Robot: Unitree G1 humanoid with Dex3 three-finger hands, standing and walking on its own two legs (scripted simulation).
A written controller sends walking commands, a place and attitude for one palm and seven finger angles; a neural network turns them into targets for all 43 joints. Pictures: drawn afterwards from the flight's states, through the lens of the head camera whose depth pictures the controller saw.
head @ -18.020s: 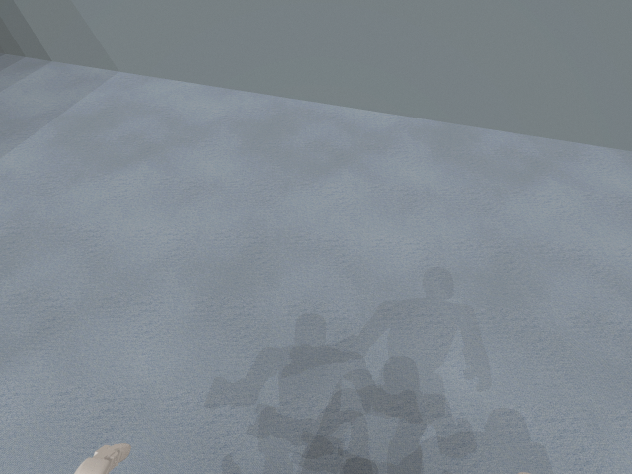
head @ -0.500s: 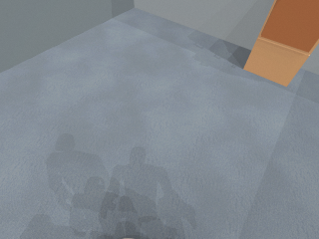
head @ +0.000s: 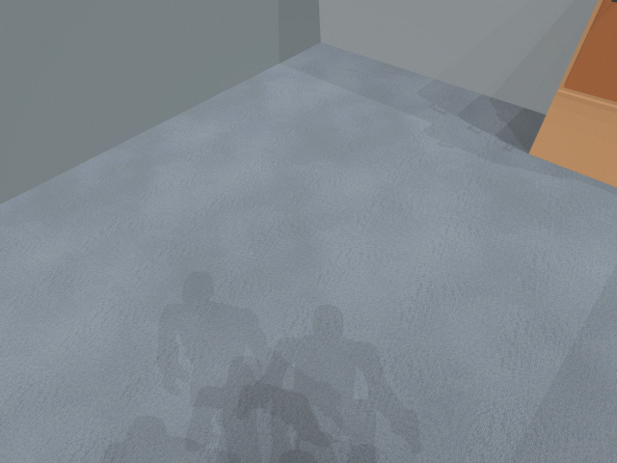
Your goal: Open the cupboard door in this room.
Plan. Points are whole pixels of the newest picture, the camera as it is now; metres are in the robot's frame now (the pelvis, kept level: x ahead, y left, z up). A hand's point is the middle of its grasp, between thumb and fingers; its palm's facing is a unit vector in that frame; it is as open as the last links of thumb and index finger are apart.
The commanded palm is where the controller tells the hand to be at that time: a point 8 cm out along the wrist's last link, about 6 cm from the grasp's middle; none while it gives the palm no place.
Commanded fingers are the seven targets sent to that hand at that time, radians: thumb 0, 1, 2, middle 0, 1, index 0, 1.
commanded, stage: turn or walk to find it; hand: left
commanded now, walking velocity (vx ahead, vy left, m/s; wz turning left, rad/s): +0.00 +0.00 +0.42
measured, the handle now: out of the picture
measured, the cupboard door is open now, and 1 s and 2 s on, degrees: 0 0 0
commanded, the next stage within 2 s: none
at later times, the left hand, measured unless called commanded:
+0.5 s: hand out of the picture -0.08 +0.23 -0.19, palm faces +0.25 -0.94 -0.23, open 7.4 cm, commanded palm none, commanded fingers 0.00 0.90 0.90 -0.20 -0.30 -0.20 -0.30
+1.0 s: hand out of the picture +0.00 +0.20 -0.14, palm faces +0.35 -0.89 -0.29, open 7.3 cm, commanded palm none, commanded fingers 0.00 0.90 0.90 -0.20 -0.30 -0.20 -0.30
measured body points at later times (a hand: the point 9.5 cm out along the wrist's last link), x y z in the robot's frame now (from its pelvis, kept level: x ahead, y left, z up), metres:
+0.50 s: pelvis -0.02 +0.04 +0.00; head +0.00 +0.07 +0.44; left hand -0.09 +0.28 -0.17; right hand +0.13 -0.18 -0.14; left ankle -0.07 +0.12 -0.74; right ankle -0.04 -0.10 -0.69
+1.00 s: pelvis -0.03 -0.02 +0.00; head +0.02 -0.05 +0.44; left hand -0.02 +0.24 -0.12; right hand +0.07 -0.26 -0.17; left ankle -0.11 +0.10 -0.67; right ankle +0.00 -0.11 -0.74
